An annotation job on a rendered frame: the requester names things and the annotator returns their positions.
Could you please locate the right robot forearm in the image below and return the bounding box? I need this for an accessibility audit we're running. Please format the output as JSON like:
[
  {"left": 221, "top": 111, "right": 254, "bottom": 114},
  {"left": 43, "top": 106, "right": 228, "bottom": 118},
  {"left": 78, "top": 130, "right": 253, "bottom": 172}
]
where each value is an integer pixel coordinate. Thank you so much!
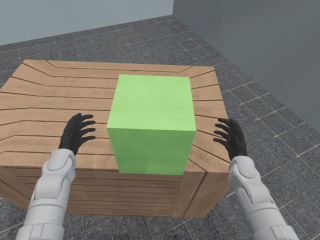
[{"left": 228, "top": 155, "right": 299, "bottom": 240}]

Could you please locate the pedestal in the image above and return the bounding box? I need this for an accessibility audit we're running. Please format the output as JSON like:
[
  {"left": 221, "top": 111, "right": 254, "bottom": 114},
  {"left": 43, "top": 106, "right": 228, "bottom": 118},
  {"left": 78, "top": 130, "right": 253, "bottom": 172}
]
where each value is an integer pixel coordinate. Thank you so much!
[{"left": 0, "top": 59, "right": 231, "bottom": 219}]

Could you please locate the left robot forearm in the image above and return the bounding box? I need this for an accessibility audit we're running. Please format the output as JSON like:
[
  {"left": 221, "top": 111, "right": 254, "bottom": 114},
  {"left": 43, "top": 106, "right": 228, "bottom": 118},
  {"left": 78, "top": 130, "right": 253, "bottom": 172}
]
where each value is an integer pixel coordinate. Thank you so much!
[{"left": 15, "top": 148, "right": 77, "bottom": 240}]

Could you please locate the carton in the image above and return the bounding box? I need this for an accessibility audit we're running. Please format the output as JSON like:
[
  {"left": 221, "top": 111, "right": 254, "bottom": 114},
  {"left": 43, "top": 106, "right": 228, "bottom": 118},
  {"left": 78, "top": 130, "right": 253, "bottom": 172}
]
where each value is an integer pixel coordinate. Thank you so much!
[{"left": 106, "top": 74, "right": 197, "bottom": 175}]

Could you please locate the robot right hand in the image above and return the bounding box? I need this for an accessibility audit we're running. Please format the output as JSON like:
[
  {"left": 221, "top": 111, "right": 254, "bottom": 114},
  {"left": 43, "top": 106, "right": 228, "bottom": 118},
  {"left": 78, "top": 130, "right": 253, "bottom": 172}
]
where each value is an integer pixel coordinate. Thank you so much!
[{"left": 213, "top": 118, "right": 248, "bottom": 161}]

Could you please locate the robot left hand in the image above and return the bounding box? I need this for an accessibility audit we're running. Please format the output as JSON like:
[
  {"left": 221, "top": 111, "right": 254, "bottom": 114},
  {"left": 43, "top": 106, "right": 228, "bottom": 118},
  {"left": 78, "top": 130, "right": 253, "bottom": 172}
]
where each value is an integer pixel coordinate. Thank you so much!
[{"left": 58, "top": 113, "right": 96, "bottom": 156}]

